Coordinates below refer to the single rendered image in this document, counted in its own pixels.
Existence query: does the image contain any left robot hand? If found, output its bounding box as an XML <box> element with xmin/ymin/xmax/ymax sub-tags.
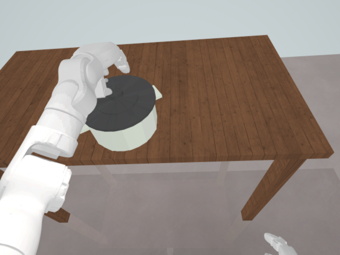
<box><xmin>73</xmin><ymin>42</ymin><xmax>130</xmax><ymax>98</ymax></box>

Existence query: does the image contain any pot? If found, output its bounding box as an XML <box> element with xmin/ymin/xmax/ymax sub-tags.
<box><xmin>80</xmin><ymin>85</ymin><xmax>162</xmax><ymax>151</ymax></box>

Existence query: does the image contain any left robot upper arm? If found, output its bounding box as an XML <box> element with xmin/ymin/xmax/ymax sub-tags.
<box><xmin>0</xmin><ymin>153</ymin><xmax>72</xmax><ymax>255</ymax></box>

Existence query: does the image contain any lid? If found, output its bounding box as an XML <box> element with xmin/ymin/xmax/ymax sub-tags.
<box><xmin>85</xmin><ymin>75</ymin><xmax>156</xmax><ymax>132</ymax></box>

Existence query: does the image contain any left robot forearm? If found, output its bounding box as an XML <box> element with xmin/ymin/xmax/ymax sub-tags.
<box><xmin>0</xmin><ymin>52</ymin><xmax>104</xmax><ymax>199</ymax></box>

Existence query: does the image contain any table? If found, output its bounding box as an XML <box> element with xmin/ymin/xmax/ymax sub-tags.
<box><xmin>0</xmin><ymin>35</ymin><xmax>334</xmax><ymax>223</ymax></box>

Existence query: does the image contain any right robot hand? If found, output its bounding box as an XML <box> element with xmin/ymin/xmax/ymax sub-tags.
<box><xmin>264</xmin><ymin>233</ymin><xmax>298</xmax><ymax>255</ymax></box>

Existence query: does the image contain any knob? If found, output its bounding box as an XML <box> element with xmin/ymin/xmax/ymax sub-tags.
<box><xmin>107</xmin><ymin>86</ymin><xmax>123</xmax><ymax>100</ymax></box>

